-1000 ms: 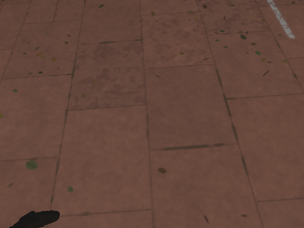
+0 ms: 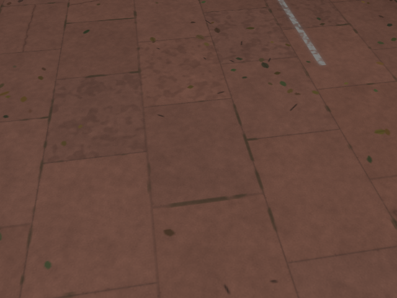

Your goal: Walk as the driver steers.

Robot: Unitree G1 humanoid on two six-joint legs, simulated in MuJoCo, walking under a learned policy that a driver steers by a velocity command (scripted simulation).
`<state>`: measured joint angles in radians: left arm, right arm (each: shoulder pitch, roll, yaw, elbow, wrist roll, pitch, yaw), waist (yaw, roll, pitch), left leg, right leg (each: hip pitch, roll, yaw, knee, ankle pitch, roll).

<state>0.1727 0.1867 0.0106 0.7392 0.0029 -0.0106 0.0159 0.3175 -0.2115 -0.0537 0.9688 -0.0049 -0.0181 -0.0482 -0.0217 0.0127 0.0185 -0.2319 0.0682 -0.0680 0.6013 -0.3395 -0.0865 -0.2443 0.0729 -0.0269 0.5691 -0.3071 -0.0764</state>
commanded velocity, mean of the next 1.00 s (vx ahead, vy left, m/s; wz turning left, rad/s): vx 0.19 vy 0.00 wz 0.00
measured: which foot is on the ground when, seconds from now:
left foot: down 0.00-0.52, up 0.54-0.82, down 0.84-1.00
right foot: down 0.00-0.12, up 0.14-0.50, down 0.52-0.86, up 0.88-1.00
